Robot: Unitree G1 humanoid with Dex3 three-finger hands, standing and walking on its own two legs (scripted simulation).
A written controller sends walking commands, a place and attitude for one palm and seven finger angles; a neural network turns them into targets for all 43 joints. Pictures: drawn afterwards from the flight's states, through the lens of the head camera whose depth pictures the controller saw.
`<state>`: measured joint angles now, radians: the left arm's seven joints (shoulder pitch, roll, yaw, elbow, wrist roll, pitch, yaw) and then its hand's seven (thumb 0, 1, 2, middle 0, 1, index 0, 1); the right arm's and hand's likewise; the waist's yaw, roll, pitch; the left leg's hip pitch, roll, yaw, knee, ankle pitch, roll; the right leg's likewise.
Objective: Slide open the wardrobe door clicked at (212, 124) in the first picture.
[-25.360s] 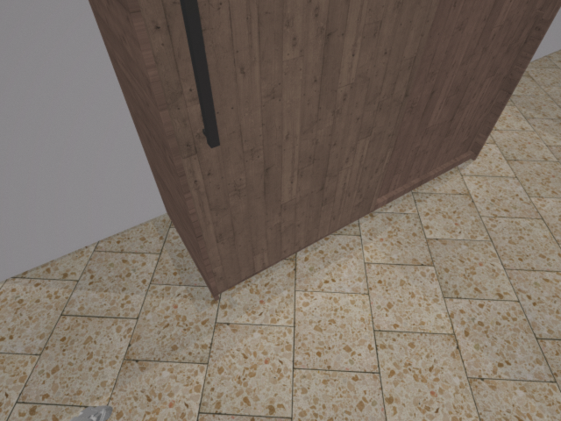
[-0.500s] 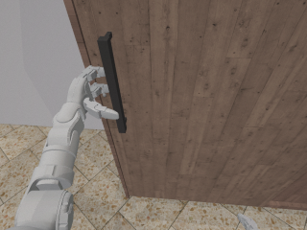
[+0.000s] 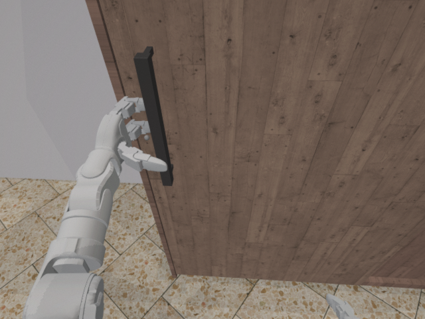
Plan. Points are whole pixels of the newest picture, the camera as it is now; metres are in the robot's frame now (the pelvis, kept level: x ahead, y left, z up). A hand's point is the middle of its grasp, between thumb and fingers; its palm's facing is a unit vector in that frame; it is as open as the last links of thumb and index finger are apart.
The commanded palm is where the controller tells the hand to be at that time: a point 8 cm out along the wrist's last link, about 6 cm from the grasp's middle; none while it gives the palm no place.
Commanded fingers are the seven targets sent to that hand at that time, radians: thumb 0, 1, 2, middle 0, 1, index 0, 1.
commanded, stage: slide the fingers in behind the handle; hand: left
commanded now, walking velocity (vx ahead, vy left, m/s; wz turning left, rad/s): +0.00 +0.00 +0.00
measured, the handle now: (160, 126) +0.45 +0.13 +0.15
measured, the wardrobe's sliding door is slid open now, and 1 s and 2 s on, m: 0.00 0.00 0.00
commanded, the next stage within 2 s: grip the handle and tug to test in 1.32 s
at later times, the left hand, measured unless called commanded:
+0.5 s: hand (159, 136) +0.40 +0.12 +0.17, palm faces -0.03 -1.00 -0.01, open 14.0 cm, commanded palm +0.37 +0.18 +0.17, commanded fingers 0.00 -0.50 0.30 -0.30 -1.20 -0.30 -1.20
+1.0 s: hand (165, 137) +0.39 +0.11 +0.17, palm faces -0.03 -1.00 -0.01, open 14.0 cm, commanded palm +0.37 +0.16 +0.17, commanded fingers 0.00 -0.50 0.30 -0.30 -1.20 -0.30 -1.20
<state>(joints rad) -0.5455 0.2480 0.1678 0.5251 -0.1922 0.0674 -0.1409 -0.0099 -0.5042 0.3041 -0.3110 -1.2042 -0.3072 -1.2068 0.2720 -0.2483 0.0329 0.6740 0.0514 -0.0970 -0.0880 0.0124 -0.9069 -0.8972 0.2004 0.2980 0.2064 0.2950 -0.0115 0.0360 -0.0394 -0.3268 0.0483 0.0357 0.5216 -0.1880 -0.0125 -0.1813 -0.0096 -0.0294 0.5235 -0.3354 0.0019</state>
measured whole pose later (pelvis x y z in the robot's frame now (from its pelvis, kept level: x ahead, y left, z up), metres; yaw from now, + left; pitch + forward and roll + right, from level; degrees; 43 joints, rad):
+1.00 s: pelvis +0.01 -0.01 +0.00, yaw +1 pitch -1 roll +0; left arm -0.49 0.17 0.09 0.39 -0.17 0.16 -0.06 -0.01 -0.50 0.30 -0.30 -1.20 -0.29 -1.20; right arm 0.23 -0.24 0.03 0.67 0.03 -0.03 -0.09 0.01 -0.91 -0.90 0.20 0.30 0.21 0.29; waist 0.01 0.04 -0.04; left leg -0.27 0.05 0.02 0.49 -0.19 -0.03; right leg -0.13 -0.01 -0.04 0.50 -0.35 -0.01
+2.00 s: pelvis +0.01 +0.00 +0.00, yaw +1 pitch -1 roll +0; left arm -0.52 0.17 0.07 0.41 -0.17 0.16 -0.04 0.00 0.45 0.71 -0.41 -1.33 -0.38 -1.34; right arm 0.23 -0.23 0.04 0.67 0.03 -0.03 -0.08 0.01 -0.91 -0.90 0.20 0.30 0.21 0.29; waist 0.01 0.03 -0.03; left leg -0.28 0.04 0.02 0.50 -0.19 -0.02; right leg -0.13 -0.01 -0.04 0.49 -0.34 0.00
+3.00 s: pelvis +0.04 -0.01 +0.00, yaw -2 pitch -1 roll +1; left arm -0.30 0.19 0.13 0.12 -0.19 0.23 -0.07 0.01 0.74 0.77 -0.35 -1.40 -0.34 -1.40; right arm 0.22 -0.23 0.03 0.60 0.03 0.01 -0.06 0.01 -0.91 -0.90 0.20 0.30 0.21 0.29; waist -0.01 0.02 -0.06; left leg -0.22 0.05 0.07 0.46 -0.23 -0.02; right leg -0.09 -0.01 0.01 0.45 -0.35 0.00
